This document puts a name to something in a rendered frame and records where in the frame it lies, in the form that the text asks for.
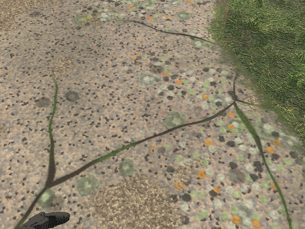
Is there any robot left hand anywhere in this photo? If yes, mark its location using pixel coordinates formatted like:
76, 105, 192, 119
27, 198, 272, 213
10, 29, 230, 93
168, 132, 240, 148
16, 211, 71, 229

